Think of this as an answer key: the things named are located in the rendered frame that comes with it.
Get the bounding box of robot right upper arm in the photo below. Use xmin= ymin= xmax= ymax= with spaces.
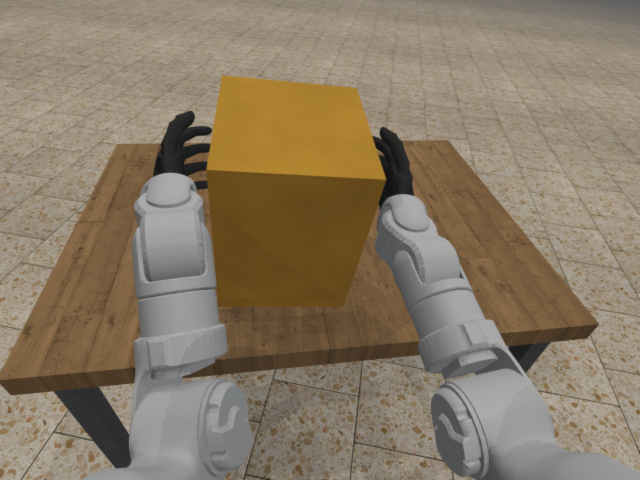
xmin=431 ymin=368 xmax=640 ymax=480

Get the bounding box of right robot hand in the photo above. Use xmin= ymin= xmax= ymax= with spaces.
xmin=372 ymin=127 xmax=414 ymax=210

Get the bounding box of left robot hand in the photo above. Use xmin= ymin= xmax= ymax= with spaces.
xmin=153 ymin=111 xmax=212 ymax=190

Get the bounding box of robot left upper arm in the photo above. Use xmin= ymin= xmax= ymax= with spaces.
xmin=81 ymin=378 xmax=252 ymax=480

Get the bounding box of left robot forearm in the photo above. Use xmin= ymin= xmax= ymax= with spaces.
xmin=129 ymin=173 xmax=228 ymax=457

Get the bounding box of right robot forearm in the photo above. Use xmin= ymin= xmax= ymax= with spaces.
xmin=374 ymin=194 xmax=555 ymax=437

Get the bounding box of table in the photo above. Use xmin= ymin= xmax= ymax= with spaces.
xmin=0 ymin=140 xmax=599 ymax=468

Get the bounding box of carton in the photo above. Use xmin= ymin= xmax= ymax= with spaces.
xmin=206 ymin=75 xmax=386 ymax=307

